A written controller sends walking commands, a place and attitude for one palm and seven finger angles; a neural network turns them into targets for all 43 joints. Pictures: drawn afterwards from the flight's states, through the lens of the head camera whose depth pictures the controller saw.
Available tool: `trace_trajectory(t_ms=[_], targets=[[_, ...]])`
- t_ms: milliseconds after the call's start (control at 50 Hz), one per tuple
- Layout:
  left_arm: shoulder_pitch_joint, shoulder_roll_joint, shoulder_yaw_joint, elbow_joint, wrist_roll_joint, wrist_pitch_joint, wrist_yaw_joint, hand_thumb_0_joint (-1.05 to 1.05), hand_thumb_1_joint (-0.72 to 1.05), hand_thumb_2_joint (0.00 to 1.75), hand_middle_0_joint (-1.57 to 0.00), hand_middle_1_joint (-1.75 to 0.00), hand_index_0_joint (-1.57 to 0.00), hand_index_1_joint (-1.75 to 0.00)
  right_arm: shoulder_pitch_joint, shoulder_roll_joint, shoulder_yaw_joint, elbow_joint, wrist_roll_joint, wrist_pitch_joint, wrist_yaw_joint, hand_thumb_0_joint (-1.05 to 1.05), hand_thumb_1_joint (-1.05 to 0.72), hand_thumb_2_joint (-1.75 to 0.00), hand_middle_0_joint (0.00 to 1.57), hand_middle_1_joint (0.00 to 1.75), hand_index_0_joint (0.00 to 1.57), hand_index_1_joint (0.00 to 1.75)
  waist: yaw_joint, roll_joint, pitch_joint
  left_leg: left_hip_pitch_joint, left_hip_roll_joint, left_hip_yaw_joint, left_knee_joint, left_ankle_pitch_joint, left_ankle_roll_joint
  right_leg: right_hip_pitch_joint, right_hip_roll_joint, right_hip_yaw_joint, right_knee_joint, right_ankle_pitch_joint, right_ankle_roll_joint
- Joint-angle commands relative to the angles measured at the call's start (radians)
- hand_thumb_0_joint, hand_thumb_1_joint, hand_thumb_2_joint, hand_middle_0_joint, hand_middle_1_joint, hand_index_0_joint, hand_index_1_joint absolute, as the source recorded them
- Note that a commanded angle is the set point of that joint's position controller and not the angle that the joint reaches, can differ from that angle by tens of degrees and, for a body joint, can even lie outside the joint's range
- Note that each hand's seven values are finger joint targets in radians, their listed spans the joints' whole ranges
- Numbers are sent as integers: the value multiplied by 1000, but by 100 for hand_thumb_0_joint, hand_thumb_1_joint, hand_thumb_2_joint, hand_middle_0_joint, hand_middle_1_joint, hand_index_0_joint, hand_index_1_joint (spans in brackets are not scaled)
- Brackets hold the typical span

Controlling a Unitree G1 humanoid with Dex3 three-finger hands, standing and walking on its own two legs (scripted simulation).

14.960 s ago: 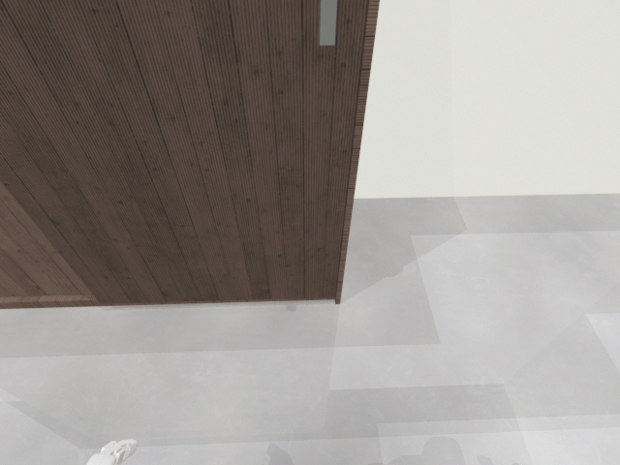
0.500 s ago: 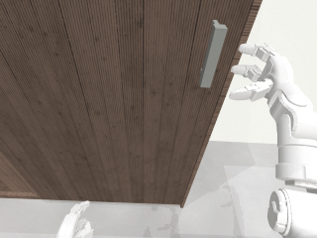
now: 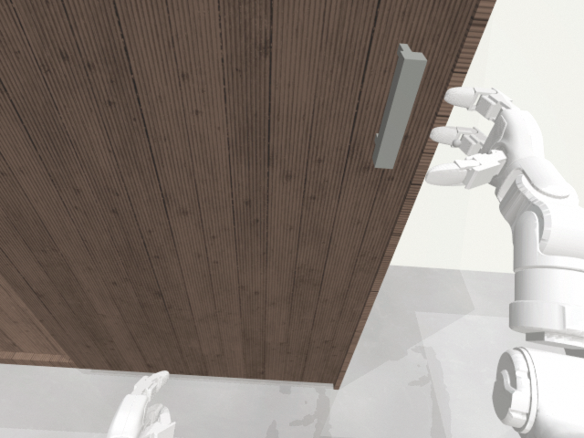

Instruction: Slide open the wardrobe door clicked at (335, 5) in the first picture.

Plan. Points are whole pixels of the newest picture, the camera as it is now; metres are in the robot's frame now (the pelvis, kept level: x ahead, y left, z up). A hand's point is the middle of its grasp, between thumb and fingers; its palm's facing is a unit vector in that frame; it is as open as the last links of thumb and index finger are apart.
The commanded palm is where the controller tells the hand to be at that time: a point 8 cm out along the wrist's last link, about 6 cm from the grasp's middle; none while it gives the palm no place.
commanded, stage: feel for the door with the fingertips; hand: right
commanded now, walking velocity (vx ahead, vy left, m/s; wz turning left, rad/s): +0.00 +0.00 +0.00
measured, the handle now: (393, 107) +0.46 -0.10 +0.27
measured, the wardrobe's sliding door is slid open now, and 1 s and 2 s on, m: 0.00 0.00 0.00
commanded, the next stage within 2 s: slide the fingers in behind the handle in 1.02 s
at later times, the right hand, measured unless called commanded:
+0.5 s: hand (428, 139) +0.39 -0.13 +0.27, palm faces +0.00 +1.00 +0.01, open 14.0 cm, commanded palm +0.37 -0.18 +0.27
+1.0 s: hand (433, 129) +0.42 -0.14 +0.27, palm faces +0.01 +1.00 +0.00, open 13.9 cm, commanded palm +0.40 -0.19 +0.27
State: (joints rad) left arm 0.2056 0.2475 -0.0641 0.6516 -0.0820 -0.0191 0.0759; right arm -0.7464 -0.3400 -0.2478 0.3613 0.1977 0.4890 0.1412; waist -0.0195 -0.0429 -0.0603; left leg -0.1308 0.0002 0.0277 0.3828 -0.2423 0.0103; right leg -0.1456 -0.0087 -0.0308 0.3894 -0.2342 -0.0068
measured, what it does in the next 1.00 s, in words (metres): stands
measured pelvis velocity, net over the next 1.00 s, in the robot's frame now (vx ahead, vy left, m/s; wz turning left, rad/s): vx -0.01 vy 0.00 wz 0.00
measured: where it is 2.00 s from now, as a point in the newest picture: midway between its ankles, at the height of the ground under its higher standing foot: outside the picture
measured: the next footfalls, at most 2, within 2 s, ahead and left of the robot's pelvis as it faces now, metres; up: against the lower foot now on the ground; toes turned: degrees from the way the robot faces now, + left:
none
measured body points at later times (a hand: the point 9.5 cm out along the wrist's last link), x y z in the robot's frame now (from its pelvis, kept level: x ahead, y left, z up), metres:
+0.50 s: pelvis -0.01 +0.00 +0.00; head -0.04 +0.02 +0.45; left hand +0.18 +0.21 -0.09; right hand +0.38 -0.18 +0.27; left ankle -0.02 +0.11 -0.74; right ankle -0.02 -0.12 -0.74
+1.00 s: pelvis -0.01 +0.00 +0.00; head -0.03 +0.02 +0.45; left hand +0.13 +0.25 -0.10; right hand +0.41 -0.20 +0.27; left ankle -0.02 +0.11 -0.74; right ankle -0.02 -0.12 -0.74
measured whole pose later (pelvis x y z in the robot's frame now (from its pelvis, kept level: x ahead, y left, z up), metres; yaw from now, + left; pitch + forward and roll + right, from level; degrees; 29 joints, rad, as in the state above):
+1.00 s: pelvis -0.01 +0.00 +0.00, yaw +0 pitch +0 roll +0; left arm 0.25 0.26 -0.04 0.69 -0.07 -0.04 0.09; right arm -0.88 -0.31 -0.22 0.54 0.18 0.40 0.08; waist 0.00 -0.04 -0.05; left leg -0.15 -0.01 0.03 0.37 -0.22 0.02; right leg -0.17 -0.01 -0.02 0.38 -0.21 0.00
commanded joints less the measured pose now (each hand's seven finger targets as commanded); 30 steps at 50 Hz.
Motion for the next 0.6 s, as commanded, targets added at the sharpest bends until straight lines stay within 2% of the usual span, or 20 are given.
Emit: trace_trajectory(t_ms=[0, 40, 60, 80, 100, 200, 220, 240, 260, 280, 320, 340, 380, 420, 440, 480, 540, 580], targets=[[-159, 108, 40, -174, 0, -59, 6, 0, 90, 90, -20, -30, -20, -30, -527, -213, -48, -296, 6, -73, -15, 0, 50, -30, 30, 120, 30, 120, 0, 35, -293, 51, -3, 3, -16, 391, 18, 148, 15, 21, -1, 350, -39], [-164, 105, 39, -174, 0, -63, 6, 0, 90, 90, -20, -30, -20, -30, -539, -205, -40, -332, 15, -94, -11, 0, 50, -30, 30, 120, 30, 120, 4, 18, -310, 53, -4, 1, -17, 395, 19, 169, 15, 22, 4, 355, -40], [-166, 101, 36, -174, 1, -65, 7, 0, 90, 90, -20, -30, -20, -30, -522, -174, -20, -320, 18, -93, -6, 0, 50, -30, 30, 120, 30, 120, 5, 23, -308, 49, -5, 3, -13, 397, 19, 171, 16, 22, 7, 355, -40], [-162, 103, 36, -168, 1, -66, 7, 0, 90, 90, -20, -30, -20, -30, -545, -168, -10, -328, 19, -96, -4, 0, 50, -30, 30, 120, 30, 120, 11, 15, -310, 45, -6, 6, -14, 390, 20, 175, 15, 25, 5, 350, -36], [-168, 100, 34, -165, -1, -67, 8, 0, 90, 90, -20, -30, -20, -30, -534, -144, 7, -306, 21, -87, -2, 0, 50, -30, 30, 120, 30, 120, 12, 3, -285, 25, -8, 6, -16, 367, 20, 170, 15, 27, 4, 332, -35], [-172, 97, 32, -146, 1, -64, 3, 0, 90, 90, -20, -30, -20, -30, -539, -79, 48, -275, 17, -39, -24, 0, 50, -30, 30, 120, 30, 120, 14, -20, -258, -4, -8, 16, -19, 334, 24, 168, 14, 35, 1, 322, -25], [-174, 100, 35, -147, 3, -64, 2, 0, 90, 90, -20, -30, -20, -30, -490, -74, 40, -247, 22, -29, -32, 0, 50, -30, 30, 120, 30, 120, 5, 12, -250, -5, -11, 16, -24, 324, 22, 164, 13, 34, 0, 317, -26], [-175, 101, 30, -143, 1, -58, 1, 0, 90, 90, -20, -30, -20, -30, -511, -82, 37, -241, 22, -20, -42, 0, 50, -30, 30, 120, 30, 120, 9, 35, -241, 0, -6, 17, -26, 314, 20, 143, 12, 38, -6, 301, -26], [-181, 97, 30, -146, 4, -58, 1, 0, 90, 90, -20, -30, -20, -30, -505, -76, 28, -242, 25, -11, -51, 0, 50, -30, 30, 120, 30, 120, 2, 55, -247, 8, -7, 15, -24, 314, 19, 136, 14, 37, -7, 295, -29], [-181, 99, 31, -143, 7, -55, 0, 0, 90, 90, -20, -30, -20, -30, -506, -97, 6, -239, 23, -8, -61, 0, 50, -30, 30, 120, 30, 120, -2, 74, -253, 21, -6, 15, -22, 323, 18, 129, 15, 35, -8, 298, -30], [-189, 99, 32, -152, 13, -46, -5, 0, 90, 90, -20, -30, -20, -30, -464, -134, -37, -257, 18, -17, -82, 0, 50, -30, 30, 120, 30, 120, -24, 103, -277, 60, -5, 13, -19, 346, 17, 125, 16, 29, -13, 320, -32], [-200, 92, 29, -162, 13, -43, -7, 0, 90, 90, -20, -30, -20, -30, -494, -123, -29, -310, 14, -27, -92, 0, 50, -30, 30, 120, 30, 120, -23, 80, -306, 83, 1, 7, -12, 373, 19, 133, 17, 26, -13, 343, -33], [-202, 84, 27, -162, 15, -38, -8, 0, 90, 90, -20, -30, -20, -30, -504, -107, -19, -315, 6, -37, -107, 0, 50, -30, 30, 120, 30, 120, -19, 101, -300, 81, -2, 8, -12, 379, 16, 134, 16, 22, -11, 345, -33], [-197, 89, 29, -153, 15, -30, -5, 0, 90, 90, -20, -30, -20, -30, -500, -113, -12, -279, -5, -42, -113, 0, 50, -30, 30, 120, 30, 120, -10, 113, -256, 59, -5, 6, -29, 340, 12, 125, 10, 19, -18, 310, -36], [-196, 89, 27, -151, 14, -30, -3, 0, 90, 90, -20, -30, -20, -30, -553, -102, 8, -279, -9, -43, -115, 0, 50, -30, 30, 120, 30, 120, 2, 99, -240, 46, -1, 3, -35, 319, 11, 119, 11, 19, -22, 288, -37], [-191, 87, 24, -144, 14, -30, 2, 0, 90, 90, -20, -30, -20, -30, -571, -90, 24, -243, -18, -33, -114, 0, 50, -30, 30, 120, 30, 120, 7, 61, -221, 23, -2, 2, -41, 285, 14, 120, 12, 19, -23, 260, -36], [-173, 96, 27, -130, 15, -32, 12, 0, 90, 90, -20, -30, -20, -30, -611, -138, -2, -164, -20, -31, -108, 0, 50, -30, 30, 120, 30, 120, 15, 61, -222, 18, 2, -5, -60, 244, 12, 108, 14, 21, -30, 221, -38], [-165, 95, 26, -129, 16, -33, 18, 0, 90, 90, -20, -30, -20, -30, -623, -146, -5, -129, -20, -38, -98, 0, 50, -30, 30, 120, 30, 120, 16, 53, -232, 28, 3, -7, -59, 252, 14, 103, 18, 20, -29, 221, -38]])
